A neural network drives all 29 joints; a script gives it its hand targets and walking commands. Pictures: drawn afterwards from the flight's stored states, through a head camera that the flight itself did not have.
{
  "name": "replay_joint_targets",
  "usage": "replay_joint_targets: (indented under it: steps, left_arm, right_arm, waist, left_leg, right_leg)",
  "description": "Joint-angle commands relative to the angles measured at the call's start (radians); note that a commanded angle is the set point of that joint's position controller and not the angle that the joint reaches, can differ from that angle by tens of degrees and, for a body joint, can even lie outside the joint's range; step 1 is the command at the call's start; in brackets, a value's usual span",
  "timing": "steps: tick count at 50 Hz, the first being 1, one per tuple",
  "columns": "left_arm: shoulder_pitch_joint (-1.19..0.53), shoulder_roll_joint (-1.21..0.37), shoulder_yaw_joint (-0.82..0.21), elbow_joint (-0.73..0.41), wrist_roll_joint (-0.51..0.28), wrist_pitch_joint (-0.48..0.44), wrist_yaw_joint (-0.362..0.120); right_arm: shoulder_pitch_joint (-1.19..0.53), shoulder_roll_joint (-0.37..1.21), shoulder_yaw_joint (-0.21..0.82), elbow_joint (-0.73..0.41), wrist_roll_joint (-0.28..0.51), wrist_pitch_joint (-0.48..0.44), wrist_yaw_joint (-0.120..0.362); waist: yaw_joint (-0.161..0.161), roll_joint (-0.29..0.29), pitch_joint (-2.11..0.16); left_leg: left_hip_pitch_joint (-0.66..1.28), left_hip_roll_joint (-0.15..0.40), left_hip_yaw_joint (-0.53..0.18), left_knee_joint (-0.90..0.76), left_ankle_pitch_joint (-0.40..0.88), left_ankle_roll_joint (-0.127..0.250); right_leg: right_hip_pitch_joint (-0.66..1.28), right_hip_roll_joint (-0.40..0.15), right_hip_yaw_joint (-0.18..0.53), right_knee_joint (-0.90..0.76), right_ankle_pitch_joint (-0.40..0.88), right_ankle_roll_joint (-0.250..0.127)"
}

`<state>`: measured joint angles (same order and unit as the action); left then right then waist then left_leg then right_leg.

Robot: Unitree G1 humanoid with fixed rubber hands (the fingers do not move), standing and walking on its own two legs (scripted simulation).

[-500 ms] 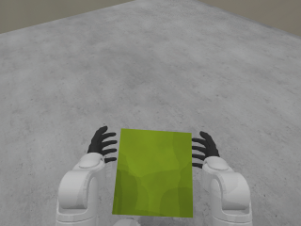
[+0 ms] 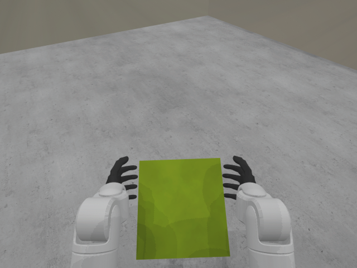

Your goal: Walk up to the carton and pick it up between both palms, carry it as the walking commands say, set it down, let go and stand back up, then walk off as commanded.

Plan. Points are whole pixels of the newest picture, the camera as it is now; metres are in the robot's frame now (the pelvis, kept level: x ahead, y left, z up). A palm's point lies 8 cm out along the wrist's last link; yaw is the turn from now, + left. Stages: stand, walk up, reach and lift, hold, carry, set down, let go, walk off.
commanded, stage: carry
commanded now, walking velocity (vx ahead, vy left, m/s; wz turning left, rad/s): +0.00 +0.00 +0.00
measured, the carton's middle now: (181, 205) +0.30 +0.01 -0.01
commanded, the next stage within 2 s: none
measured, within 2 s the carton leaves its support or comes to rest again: neither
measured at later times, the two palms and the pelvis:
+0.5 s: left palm (126, 205) +0.23 +0.11 +0.11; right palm (268, 209) +0.23 -0.15 +0.11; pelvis -0.04 -0.01 +0.00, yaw -2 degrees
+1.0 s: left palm (130, 188) +0.28 +0.11 +0.09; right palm (258, 193) +0.27 -0.15 +0.09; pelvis -0.01 -0.01 +0.00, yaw -1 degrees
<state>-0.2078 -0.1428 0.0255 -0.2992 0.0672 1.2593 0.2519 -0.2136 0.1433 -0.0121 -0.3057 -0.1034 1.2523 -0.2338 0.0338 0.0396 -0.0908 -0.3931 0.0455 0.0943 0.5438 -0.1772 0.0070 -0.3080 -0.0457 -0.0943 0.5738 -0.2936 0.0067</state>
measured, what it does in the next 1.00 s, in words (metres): stands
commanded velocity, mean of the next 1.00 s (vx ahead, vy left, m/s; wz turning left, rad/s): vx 0.00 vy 0.00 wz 0.00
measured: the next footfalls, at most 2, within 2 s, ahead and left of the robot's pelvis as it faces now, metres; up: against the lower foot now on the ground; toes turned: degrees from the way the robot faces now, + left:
none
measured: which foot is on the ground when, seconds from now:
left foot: down 0.00-1.00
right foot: down 0.00-1.00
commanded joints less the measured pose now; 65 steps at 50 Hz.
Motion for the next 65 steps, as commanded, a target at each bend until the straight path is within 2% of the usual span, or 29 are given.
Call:
replay_joint_targets:
  steps: [1, 4, 6, 10, 17, 27, 31, 37, 45, 56, 65]
  left_arm:
    - [-0.43, -1.027, -0.53, -0.142, -0.353, -0.045, -0.256]
    - [-0.399, -1.014, -0.501, -0.133, -0.322, -0.045, -0.248]
    - [-0.39, -0.999, -0.485, -0.116, -0.304, -0.041, -0.241]
    - [-0.405, -0.999, -0.482, -0.101, -0.292, -0.04, -0.234]
    - [-0.437, -1.018, -0.499, -0.105, -0.307, -0.042, -0.235]
    - [-0.442, -1.03, -0.515, -0.119, -0.321, -0.045, -0.238]
    - [-0.439, -1.03, -0.513, -0.121, -0.319, -0.048, -0.238]
    - [-0.443, -1.015, -0.486, -0.073, -0.299, -0.075, -0.243]
    - [-0.455, -0.984, -0.433, 0.017, -0.263, -0.143, -0.252]
    - [-0.44, -0.932, -0.395, 0.06, -0.239, -0.231, -0.246]
    - [-0.428, -0.906, -0.388, 0.073, -0.23, -0.27, -0.246]
  right_arm:
    - [-0.414, 1.033, 0.518, -0.15, 0.337, -0.038, 0.208]
    - [-0.439, 1.042, 0.541, -0.153, 0.368, -0.029, 0.218]
    - [-0.439, 1.035, 0.539, -0.133, 0.377, -0.022, 0.223]
    - [-0.435, 1.036, 0.523, -0.099, 0.38, -0.019, 0.229]
    - [-0.43, 1.04, 0.497, -0.083, 0.364, -0.026, 0.225]
    - [-0.428, 1.039, 0.489, -0.096, 0.356, -0.033, 0.22]
    - [-0.425, 1.038, 0.486, -0.092, 0.355, -0.036, 0.222]
    - [-0.427, 1.018, 0.457, -0.041, 0.335, -0.064, 0.23]
    - [-0.445, 0.981, 0.407, 0.044, 0.3, -0.132, 0.239]
    - [-0.443, 0.92, 0.372, 0.075, 0.274, -0.222, 0.233]
    - [-0.43, 0.892, 0.36, 0.089, 0.255, -0.262, 0.231]
  waist:
    - [-0.043, -0.154, -0.253]
    - [-0.034, -0.109, -0.238]
    - [-0.031, -0.082, -0.217]
    - [-0.03, -0.042, -0.203]
    - [-0.033, -0.045, -0.217]
    - [-0.032, -0.044, -0.24]
    - [-0.031, -0.037, -0.256]
    - [-0.031, -0.037, -0.278]
    - [-0.032, -0.043, -0.293]
    - [-0.033, -0.044, -0.318]
    - [-0.032, -0.042, -0.313]
  left_leg:
    - [0.177, 0.053, -0.049, -0.044, 0.003, 0.009]
    - [0.158, 0.089, -0.116, -0.113, -0.077, 0.016]
    - [0.113, 0.102, -0.143, -0.162, -0.166, 0.01]
    - [0.089, 0.098, -0.138, -0.182, -0.21, -0.005]
    - [0.115, 0.082, -0.113, -0.153, -0.169, -0.008]
    - [0.126, 0.09, -0.124, -0.159, -0.137, -0.001]
    - [0.135, 0.094, -0.121, -0.155, -0.086, 0.0]
    - [0.151, 0.096, -0.109, -0.133, 0.002, 0.001]
    - [0.162, 0.092, -0.096, -0.104, 0.08, 0.007]
    - [0.183, 0.095, -0.089, -0.08, 0.176, 0.018]
    - [0.186, 0.099, -0.088, -0.081, 0.186, 0.021]
  right_leg:
    - [-0.015, -0.167, 0.15, -0.188, 0.099, -0.026]
    - [-0.044, -0.114, 0.12, -0.19, -0.084, -0.014]
    - [-0.039, -0.098, 0.12, -0.19, -0.127, -0.016]
    - [-0.05, -0.091, 0.128, -0.199, -0.151, -0.021]
    - [-0.075, -0.091, 0.142, -0.219, -0.152, -0.023]
    - [-0.053, -0.083, 0.129, -0.196, -0.103, -0.025]
    - [-0.025, -0.082, 0.117, -0.18, -0.036, -0.026]
    - [0.012, -0.086, 0.108, -0.155, 0.061, -0.028]
    - [0.036, -0.095, 0.1, -0.131, 0.127, -0.022]
    - [0.065, -0.1, 0.083, -0.098, 0.175, -0.016]
    - [0.072, -0.098, 0.079, -0.098, 0.169, -0.018]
